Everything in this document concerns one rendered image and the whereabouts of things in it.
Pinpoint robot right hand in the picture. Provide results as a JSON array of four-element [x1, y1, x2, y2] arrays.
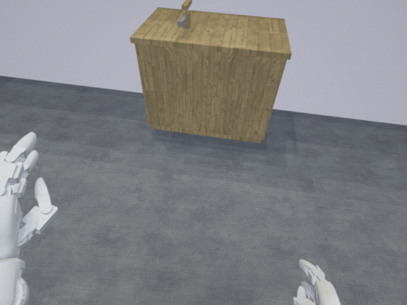
[[293, 259, 341, 305]]

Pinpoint robot left hand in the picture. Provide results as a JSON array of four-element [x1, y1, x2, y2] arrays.
[[0, 132, 58, 260]]

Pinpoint counter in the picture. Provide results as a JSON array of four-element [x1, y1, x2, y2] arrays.
[[130, 0, 292, 143]]

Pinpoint left robot forearm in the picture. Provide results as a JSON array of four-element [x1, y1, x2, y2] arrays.
[[0, 258, 29, 305]]

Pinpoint tap lever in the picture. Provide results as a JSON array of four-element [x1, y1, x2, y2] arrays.
[[177, 14, 188, 27]]

